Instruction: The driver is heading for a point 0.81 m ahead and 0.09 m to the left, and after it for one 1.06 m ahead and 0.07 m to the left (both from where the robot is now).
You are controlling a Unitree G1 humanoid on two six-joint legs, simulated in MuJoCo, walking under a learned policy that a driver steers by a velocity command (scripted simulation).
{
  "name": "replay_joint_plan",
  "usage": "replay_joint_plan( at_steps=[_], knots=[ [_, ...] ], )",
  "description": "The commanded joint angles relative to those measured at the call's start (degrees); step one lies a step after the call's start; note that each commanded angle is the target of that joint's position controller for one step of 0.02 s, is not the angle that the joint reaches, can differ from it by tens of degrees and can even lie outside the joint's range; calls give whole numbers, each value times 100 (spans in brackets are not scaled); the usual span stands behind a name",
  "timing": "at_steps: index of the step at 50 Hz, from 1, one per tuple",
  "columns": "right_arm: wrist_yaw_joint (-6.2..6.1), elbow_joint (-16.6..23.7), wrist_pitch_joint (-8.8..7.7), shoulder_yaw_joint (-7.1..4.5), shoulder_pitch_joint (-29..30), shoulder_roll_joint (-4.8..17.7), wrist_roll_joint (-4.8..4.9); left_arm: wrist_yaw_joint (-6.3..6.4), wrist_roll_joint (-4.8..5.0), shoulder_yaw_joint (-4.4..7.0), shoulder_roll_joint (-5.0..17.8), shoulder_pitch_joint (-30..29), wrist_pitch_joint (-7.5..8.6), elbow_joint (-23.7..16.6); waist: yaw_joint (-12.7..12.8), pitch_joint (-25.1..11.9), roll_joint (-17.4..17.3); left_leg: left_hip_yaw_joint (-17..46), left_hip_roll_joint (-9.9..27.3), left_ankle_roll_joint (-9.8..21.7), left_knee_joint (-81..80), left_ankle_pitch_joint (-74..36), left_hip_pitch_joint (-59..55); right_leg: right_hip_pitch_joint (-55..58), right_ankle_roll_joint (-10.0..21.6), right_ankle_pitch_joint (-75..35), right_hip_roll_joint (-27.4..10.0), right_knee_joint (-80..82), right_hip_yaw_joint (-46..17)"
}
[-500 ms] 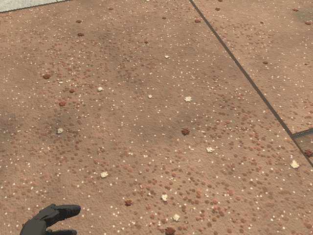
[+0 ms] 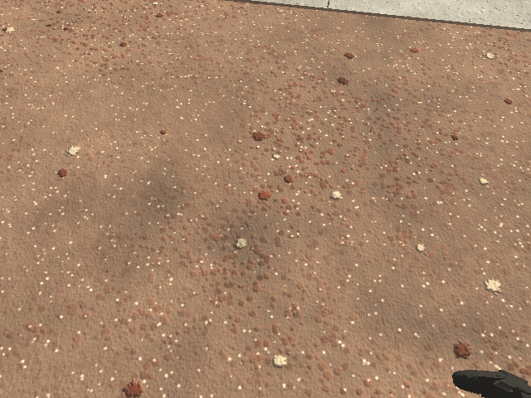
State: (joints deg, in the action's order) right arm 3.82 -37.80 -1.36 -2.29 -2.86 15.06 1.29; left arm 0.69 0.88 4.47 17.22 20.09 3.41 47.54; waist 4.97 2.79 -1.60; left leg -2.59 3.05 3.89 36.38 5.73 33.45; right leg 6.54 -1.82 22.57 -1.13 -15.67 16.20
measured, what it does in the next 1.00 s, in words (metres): walks ahead, turning left: left foot, then right foot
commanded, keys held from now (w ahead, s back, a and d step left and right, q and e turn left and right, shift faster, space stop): w+q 0.44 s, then w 0.04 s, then no key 0.38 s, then w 0.14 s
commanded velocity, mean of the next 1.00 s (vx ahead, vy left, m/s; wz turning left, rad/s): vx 0.36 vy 0.00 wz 0.38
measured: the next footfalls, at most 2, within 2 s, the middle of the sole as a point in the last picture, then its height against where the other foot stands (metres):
left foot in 0.04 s outside the picture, level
right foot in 0.52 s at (319, 380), level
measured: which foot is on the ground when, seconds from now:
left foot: up 0.00-0.02, down 0.04-0.54, up 0.56-0.88, down 0.90-1.00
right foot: down 0.00-0.06, up 0.08-0.50, down 0.52-1.00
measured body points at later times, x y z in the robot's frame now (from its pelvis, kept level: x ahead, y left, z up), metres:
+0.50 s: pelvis +0.29 +0.01 +0.00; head +0.31 +0.03 +0.45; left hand +0.46 +0.30 -0.07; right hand +0.41 -0.27 -0.10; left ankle +0.15 +0.09 -0.73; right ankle +0.46 -0.07 -0.72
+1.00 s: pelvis +0.44 +0.04 +0.01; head +0.44 +0.05 +0.46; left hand +0.44 +0.32 -0.12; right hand +0.67 -0.15 -0.09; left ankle +0.41 +0.17 -0.73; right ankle +0.46 -0.07 -0.72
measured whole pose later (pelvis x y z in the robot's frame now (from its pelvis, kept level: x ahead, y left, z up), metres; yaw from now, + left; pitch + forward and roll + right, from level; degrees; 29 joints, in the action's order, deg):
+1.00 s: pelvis +0.44 +0.04 +0.01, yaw +21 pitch +0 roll -1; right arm -1.2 -40.5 1.2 -2.2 -10.9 14.5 -0.1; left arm -1.1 0.0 1.0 15.1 11.9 2.7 47.8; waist 1.6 -0.2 1.0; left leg 3.0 0.5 -0.2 30.8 14.3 17.1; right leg -13.9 1.9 22.5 0.9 -33.1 1.8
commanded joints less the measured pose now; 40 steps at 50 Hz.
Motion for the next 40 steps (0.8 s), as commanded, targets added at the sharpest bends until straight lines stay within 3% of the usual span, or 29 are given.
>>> replay_joint_plan(
  at_steps=[1,2,3,4,5,6,7,8,9,12,17,21,24,25,26,27,28,29,30,31,32,34,36,40],
  knots=[
    [-19,263,-30,-394,-831,902,25,82,81,298,1249,-253,-83,-357,-934,-613,656,-480,-647,429,-206,484,-1453,-219,697,-6423,-1408,-1771,-266],
    [-117,-1,17,-597,-1808,1262,31,111,57,243,1144,-256,-74,-406,-1421,-1103,456,-150,-680,661,-504,219,-3082,-1176,465,-5598,-1184,-3189,-203],
    [-239,-66,51,-731,-2045,1929,59,61,-215,10,379,191,23,-671,-997,-1517,-1051,2427,816,1440,-538,222,-5139,-3664,88,-624,-413,-5292,-333],
    [-202,176,-57,-652,-2034,1879,17,-9,-113,-91,360,51,259,-854,-992,-2515,-938,5170,1668,2246,-1628,1487,-5894,-4848,7,1372,362,-6434,-1781],
    [-165,117,-142,-526,-1942,1432,-19,-71,136,32,835,-753,398,-1024,-1262,-1863,-308,4518,1530,1845,-2009,1404,-5500,-5432,117,842,27,-6484,-2184],
    [-166,91,-200,-476,-1681,1259,-9,-71,169,7,795,-931,474,-1119,-1065,-1180,-181,3740,1311,1640,-2035,1018,-4688,-5445,214,297,-199,-6043,-2120],
    [-177,139,-219,-414,-1279,1067,4,-21,24,13,759,-871,489,-1019,-770,-792,152,3116,1049,1440,-2029,395,-3838,-5084,188,-66,-428,-5555,-2116],
    [-201,219,-227,-358,-1001,898,-40,0,-95,57,817,-760,446,-975,-554,-617,55,2688,848,1358,-2114,-199,-3199,-4643,132,-315,-565,-5176,-2142],
    [-224,286,-228,-335,-879,850,-93,-14,-131,74,813,-665,374,-962,-419,-570,-65,2503,722,1341,-2237,-510,-2801,-4318,72,-461,-608,-5018,-2144],
    [-321,189,-260,-378,-982,994,-70,-12,-194,12,557,-753,226,-1008,-372,-453,-37,1985,525,1362,-2363,-1287,-2157,-4106,-182,-848,-523,-4315,-1947],
    [-453,-9,-177,-413,-1404,1129,1,-77,-138,-130,262,-1890,253,-1296,-815,-249,-261,1631,112,925,-2229,-515,-1822,-3692,-293,-2565,-100,-2137,-1862],
    [-487,-157,-115,-411,-1734,1119,46,-192,-37,-61,494,-2248,342,-1424,-916,-240,-373,2244,375,812,-1808,46,-2266,-3428,-163,-2582,57,-1401,-2078],
    [-503,-182,-82,-404,-1653,1051,0,-227,-35,32,659,-1767,407,-1308,-632,-312,-608,2558,563,655,-1292,-162,-2612,-2938,131,-2025,27,-1198,-2017],
    [-497,-177,-71,-351,-1618,893,-22,-195,-116,103,752,-1318,434,-1183,-396,-482,-568,2398,284,482,-735,-793,-2607,-2290,307,-2147,56,-917,-1893],
    [-487,-103,-75,-238,-1648,603,-95,-166,-268,163,975,-749,473,-1155,-143,-1165,-249,2072,-59,235,503,-702,-2299,-1126,628,-2758,-561,-1105,-2356],
    [-513,-50,-109,-134,-2421,298,-55,-152,-411,259,1437,-256,436,-1092,-329,-2026,1144,1414,-870,-261,2479,1289,-635,860,1562,-3607,-1849,-1181,-4302],
    [-522,-104,-143,-153,-2743,589,7,-230,-219,254,1236,9,366,-915,-343,-2279,1971,1402,-969,-457,3612,3139,329,1162,2055,-3186,-2429,-655,-5908],
    [-537,-186,-98,-276,-2348,1033,47,-234,-118,119,777,-277,336,-1008,-242,-1590,1135,1600,-707,-530,4067,2831,569,543,1852,-2978,-2216,-583,-5285],
    [-555,-102,-36,-301,-1822,1112,-2,-229,-147,24,542,-617,285,-1062,-246,-1143,641,1398,-534,-582,4052,2502,487,-130,1648,-3428,-1944,-624,-4348],
    [-566,-17,17,-300,-1490,1041,-78,-246,-169,-57,374,-888,259,-1036,-334,-761,425,1277,-390,-620,3722,2335,364,-786,1555,-4157,-1650,-566,-3692],
    [-562,23,69,-301,-1423,931,-112,-253,-188,-112,265,-1061,262,-987,-504,-628,497,1220,-181,-617,3254,2177,75,-1221,1447,-4556,-1444,-491,-3259],
    [-551,-52,148,-203,-1605,533,-102,-260,-224,-137,239,-1216,264,-838,-691,-630,802,922,-132,-700,2290,1888,-619,-1746,1380,-5046,-1084,-290,-2636],
    [-561,-45,168,-130,-1541,362,-136,-219,-211,-92,429,-1314,227,-723,-723,-825,910,731,-114,-785,1407,1563,-1081,-1829,1470,-5529,-1058,-258,-2357],
    [-537,-32,225,-127,-1180,469,-127,-161,-109,-55,648,-1224,77,-525,-555,-1058,861,579,-143,-744,238,603,-1776,-1756,1441,-4729,-1094,-234,-2218]
  ],
)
